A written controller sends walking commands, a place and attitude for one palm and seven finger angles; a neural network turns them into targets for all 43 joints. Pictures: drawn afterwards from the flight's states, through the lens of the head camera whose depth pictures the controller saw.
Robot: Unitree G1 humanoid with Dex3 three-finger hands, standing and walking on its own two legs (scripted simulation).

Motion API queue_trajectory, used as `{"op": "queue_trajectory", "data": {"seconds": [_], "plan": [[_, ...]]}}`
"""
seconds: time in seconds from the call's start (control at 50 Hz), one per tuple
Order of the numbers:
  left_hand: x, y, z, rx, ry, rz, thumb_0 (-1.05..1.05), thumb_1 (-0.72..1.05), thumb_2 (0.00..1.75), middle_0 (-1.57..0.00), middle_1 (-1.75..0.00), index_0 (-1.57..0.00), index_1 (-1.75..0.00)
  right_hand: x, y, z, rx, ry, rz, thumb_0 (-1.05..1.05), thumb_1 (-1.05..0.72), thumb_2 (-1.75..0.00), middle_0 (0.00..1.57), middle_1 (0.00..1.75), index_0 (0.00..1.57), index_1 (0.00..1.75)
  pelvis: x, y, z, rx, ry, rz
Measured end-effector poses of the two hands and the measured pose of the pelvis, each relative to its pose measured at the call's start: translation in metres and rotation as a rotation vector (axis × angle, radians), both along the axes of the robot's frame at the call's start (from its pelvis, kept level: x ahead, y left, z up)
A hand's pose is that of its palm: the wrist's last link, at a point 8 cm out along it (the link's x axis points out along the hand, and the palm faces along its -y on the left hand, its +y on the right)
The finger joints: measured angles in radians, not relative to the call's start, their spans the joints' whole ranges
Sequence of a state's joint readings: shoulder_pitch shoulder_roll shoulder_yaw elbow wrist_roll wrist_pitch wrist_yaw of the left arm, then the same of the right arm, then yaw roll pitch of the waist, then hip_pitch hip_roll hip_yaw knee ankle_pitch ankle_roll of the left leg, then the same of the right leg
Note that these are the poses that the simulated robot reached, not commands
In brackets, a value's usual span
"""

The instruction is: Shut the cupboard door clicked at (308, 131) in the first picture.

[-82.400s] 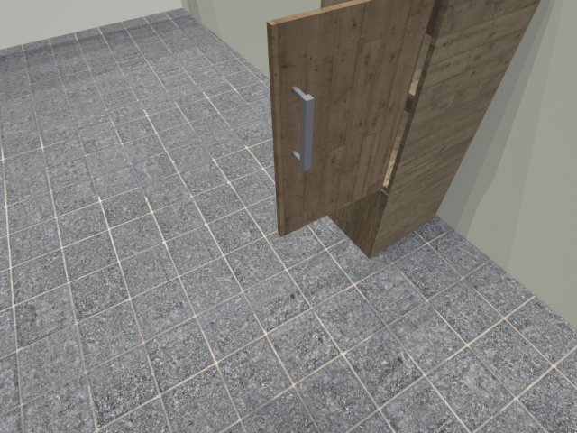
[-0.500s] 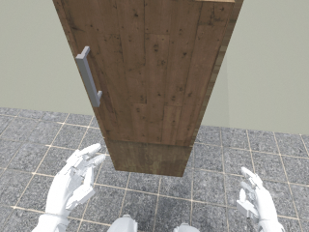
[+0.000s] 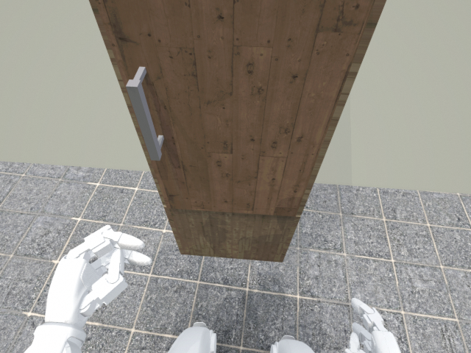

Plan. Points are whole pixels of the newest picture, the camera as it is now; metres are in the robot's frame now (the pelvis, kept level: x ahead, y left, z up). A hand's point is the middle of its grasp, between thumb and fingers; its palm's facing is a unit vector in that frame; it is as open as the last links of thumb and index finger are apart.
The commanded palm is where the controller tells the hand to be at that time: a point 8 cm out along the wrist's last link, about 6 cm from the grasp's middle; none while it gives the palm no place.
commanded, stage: raise the hand and make a fist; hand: left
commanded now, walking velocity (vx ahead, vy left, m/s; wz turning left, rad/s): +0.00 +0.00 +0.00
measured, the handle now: (149, 117) +0.50 +0.19 +0.11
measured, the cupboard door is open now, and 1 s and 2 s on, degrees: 1 1 1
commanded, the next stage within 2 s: bring the fist close to the handle in 1.06 s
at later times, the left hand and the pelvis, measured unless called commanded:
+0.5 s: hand (106, 259) +0.23 +0.19 +0.10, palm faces +0.00 -1.00 -0.04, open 3.1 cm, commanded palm +0.21 +0.24 +0.10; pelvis +0.02 +0.01 +0.02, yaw +1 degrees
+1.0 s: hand (117, 247) +0.24 +0.18 +0.11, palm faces -0.01 -1.00 -0.03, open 3.1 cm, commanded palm +0.22 +0.23 +0.11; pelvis +0.02 -0.01 +0.03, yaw +1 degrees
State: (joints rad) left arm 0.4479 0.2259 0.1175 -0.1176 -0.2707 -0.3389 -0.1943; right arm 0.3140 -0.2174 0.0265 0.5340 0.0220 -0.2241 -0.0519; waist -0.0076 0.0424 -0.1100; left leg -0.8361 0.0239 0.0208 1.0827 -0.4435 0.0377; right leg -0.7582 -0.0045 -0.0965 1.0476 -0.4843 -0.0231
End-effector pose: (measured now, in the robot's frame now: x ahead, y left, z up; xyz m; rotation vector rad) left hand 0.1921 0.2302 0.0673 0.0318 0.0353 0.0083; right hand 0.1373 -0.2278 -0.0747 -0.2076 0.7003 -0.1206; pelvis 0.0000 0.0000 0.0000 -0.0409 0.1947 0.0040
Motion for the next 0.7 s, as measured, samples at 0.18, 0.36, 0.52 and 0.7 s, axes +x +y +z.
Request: {"op": "queue_trajectory", "data": {"seconds": [0.18, 0.36, 0.52, 0.7], "plan": [[0.004, 0.005, 0.007, -0.002, -0.013, -0.027, 0.02, 0.9, 0.9, -0.98, -1.15, -0.98, -1.15, 0.028, -0.003, 0.02, -0.049, -0.065, 0.026, 0.01, -0.9, -0.9, 0.2, 0.3, 0.2, 0.3, 0.006, 0.009, 0.004, -0.005, -0.014, 0.005], [0.011, 0.013, 0.025, 0.006, -0.036, -0.007, 0.02, 0.9, 0.9, -1.14, -1.33, -1.15, -1.33, 0.059, 0.017, 0.041, -0.017, -0.141, 0.087, 0.01, -0.9, -0.9, 0.2, 0.3, 0.2, 0.3, 0.013, 0.009, 0.014, -0.008, -0.039, 0.015], [0.018, 0.016, 0.036, 0.009, -0.028, -0.012, 0.02, 0.9, 0.9, -1.26, -1.45, -1.26, -1.45, 0.061, 0.023, 0.042, 0.011, -0.125, 0.107, 0.01, -0.9, -0.89, 0.2, 0.3, 0.2, 0.3, 0.017, 0.005, 0.021, -0.006, -0.058, 0.018], [0.028, 0.017, 0.049, 0.012, -0.036, -0.018, 0.02, 0.9, 0.9, -1.29, -1.49, -1.3, -1.49, 0.046, 0.006, 0.039, 0.004, -0.081, 0.076, 0.01, -0.9, -0.89, 0.2, 0.3, 0.2, 0.3, 0.019, -0.001, 0.027, 0.003, -0.077, 0.016]]}}
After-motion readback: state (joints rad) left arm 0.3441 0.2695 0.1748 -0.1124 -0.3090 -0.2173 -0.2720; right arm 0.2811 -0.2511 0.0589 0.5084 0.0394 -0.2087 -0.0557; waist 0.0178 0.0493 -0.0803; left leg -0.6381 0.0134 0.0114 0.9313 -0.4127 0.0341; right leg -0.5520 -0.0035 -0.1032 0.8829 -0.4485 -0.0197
